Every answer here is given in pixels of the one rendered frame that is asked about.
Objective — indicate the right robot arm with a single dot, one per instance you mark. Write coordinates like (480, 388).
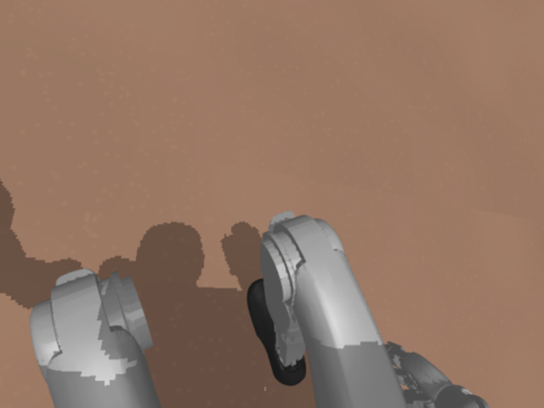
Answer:
(456, 396)

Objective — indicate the right robot hand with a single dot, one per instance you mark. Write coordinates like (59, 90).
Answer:
(423, 379)

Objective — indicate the right robot foot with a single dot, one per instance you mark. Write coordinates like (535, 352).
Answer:
(265, 330)

